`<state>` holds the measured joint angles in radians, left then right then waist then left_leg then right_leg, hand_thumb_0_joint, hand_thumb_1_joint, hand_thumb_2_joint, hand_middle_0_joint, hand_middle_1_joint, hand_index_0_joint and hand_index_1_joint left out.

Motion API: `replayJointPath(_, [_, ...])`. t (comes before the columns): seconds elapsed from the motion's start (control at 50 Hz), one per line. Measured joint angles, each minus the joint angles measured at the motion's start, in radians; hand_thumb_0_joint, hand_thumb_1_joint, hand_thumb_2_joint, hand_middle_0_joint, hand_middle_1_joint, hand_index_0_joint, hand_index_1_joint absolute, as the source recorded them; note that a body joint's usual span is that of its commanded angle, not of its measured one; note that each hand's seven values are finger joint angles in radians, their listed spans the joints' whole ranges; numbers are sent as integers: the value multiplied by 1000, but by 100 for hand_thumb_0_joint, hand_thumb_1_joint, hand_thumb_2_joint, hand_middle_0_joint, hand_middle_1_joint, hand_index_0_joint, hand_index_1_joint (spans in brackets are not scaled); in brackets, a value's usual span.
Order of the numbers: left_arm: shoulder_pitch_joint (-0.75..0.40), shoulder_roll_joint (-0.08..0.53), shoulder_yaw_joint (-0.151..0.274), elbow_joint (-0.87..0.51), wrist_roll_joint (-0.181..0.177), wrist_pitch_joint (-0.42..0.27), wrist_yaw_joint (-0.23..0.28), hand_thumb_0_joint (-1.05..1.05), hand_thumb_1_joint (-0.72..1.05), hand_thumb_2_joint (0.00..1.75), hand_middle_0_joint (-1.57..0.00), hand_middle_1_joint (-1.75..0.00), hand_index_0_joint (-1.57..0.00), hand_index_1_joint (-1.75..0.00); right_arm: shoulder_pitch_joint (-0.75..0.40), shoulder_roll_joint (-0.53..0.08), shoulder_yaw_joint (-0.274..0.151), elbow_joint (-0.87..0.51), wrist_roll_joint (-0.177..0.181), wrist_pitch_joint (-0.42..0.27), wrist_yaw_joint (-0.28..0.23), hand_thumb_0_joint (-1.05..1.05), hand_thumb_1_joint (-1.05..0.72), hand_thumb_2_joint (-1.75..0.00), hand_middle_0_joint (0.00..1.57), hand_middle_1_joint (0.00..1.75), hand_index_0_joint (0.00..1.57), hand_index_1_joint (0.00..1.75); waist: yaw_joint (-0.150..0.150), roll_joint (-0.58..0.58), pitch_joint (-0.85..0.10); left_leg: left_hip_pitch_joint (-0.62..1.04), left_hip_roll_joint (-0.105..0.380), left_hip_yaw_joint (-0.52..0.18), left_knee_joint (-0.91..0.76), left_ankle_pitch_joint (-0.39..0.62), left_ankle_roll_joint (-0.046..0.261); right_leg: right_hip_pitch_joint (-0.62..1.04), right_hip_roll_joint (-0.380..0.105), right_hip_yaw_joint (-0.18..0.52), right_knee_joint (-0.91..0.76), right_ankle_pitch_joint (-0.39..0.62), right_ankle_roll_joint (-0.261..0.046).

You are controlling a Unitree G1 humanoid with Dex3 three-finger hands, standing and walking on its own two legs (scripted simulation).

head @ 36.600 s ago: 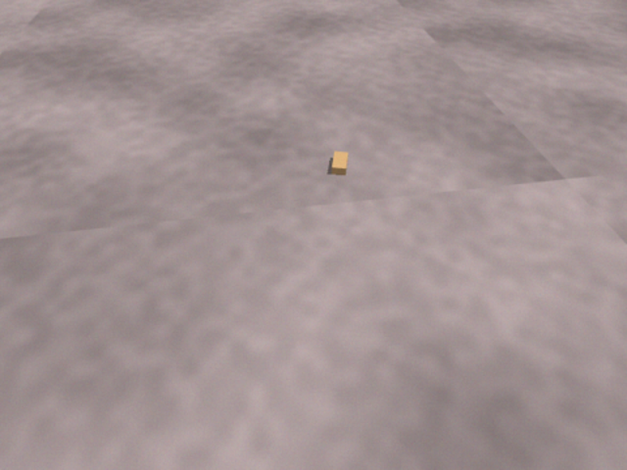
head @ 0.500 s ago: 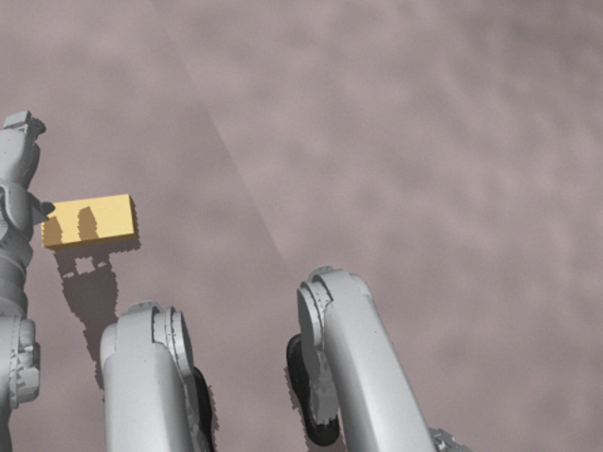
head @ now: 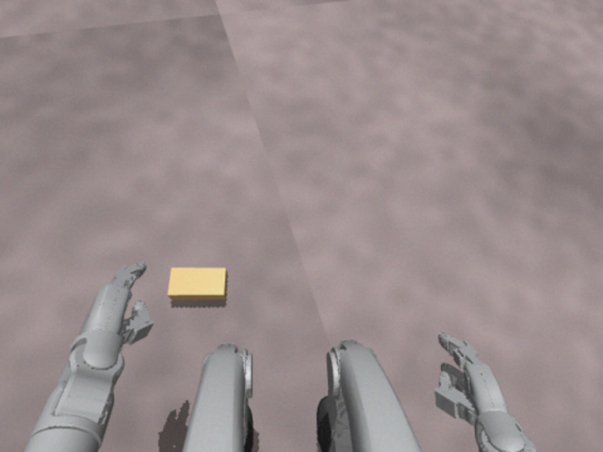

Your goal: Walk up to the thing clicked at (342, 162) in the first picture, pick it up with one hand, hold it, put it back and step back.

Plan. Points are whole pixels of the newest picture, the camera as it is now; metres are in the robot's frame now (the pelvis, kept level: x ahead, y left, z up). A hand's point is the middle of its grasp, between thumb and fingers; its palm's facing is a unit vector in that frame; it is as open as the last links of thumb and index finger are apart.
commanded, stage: home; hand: left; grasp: from above
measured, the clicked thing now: (198, 283) +0.51 +0.23 -0.52
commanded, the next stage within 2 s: none
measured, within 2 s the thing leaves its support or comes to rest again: neither
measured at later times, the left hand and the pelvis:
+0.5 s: hand (99, 351) +0.24 +0.19 +0.10, palm faces +0.09 -0.97 -0.22, open 7.4 cm; pelvis +0.07 +0.00 +0.16, yaw +2 degrees
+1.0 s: hand (84, 378) +0.22 +0.18 +0.12, palm faces +0.10 -0.97 -0.20, open 7.4 cm; pelvis +0.07 +0.00 +0.17, yaw +3 degrees
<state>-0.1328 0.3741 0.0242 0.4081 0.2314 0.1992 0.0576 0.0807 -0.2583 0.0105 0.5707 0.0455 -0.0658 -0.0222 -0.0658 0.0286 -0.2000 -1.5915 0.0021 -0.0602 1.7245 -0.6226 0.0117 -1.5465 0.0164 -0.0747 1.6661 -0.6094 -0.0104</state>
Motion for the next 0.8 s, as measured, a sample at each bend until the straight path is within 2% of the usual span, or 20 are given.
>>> replayJointPath(0.08, [84,-35,0,-64,-101,49,11,1,89,90,-21,-31,-21,-30,7,26,19,-10,3,-21,-23,0,-91,-90,21,30,20,30,0,-2,5,126,1,0,-102,16,-4,125,2,1,-99,15,-3])
replayJointPath(0.14, [146,-59,6,-111,-159,83,16,1,89,90,-21,-30,-21,-30,27,41,34,-16,7,-33,-43,0,-91,-90,21,30,20,30,-2,-1,10,224,2,-2,-183,29,-7,222,3,2,-180,28,-5])
replayJointPath(0.24, [252,-98,21,-194,-234,139,22,1,90,90,-20,-30,-21,-30,82,53,53,-19,11,-50,-80,1,-90,-90,21,30,20,30,-5,3,18,389,4,-3,-327,55,-9,389,6,3,-327,55,-6])
replayJointPath(0.34, [369,-125,29,-287,-283,183,21,1,90,90,-20,-30,-20,-30,146,53,58,-24,7,-65,-116,1,-90,-90,21,30,20,30,-9,9,23,553,6,-3,-465,81,-8,555,10,5,-471,84,-5])
replayJointPath(0.42, [464,-140,25,-368,-299,207,16,1,90,90,-20,-30,-20,-30,193,48,52,-35,2,-79,-140,1,-90,-90,21,30,20,30,-10,14,23,677,8,0,-567,100,-7,680,11,9,-577,106,-3])
replayJointPath(0.58, [627,-149,7,-512,-298,237,-4,1,90,90,-20,-30,-20,-30,236,36,34,-63,-11,-109,-161,1,-90,-90,21,30,20,30,1,29,8,850,7,6,-696,123,-3,855,11,17,-712,133,1])
replayJointPath(0.68, [660,-150,3,-539,-294,249,-24,1,90,90,-20,-30,-20,-30,222,34,31,-70,-19,-130,-163,1,-90,-90,21,30,20,30,14,31,10,896,2,5,-721,128,-2,902,6,16,-734,135,3])
replayJointPath(0.8, [644,-153,3,-518,-287,252,-41,1,90,90,-20,-30,-20,-30,197,34,34,-71,-28,-152,-158,1,-90,-90,21,30,20,30,28,23,27,908,-2,2,-722,130,-4,913,2,13,-729,132,1])
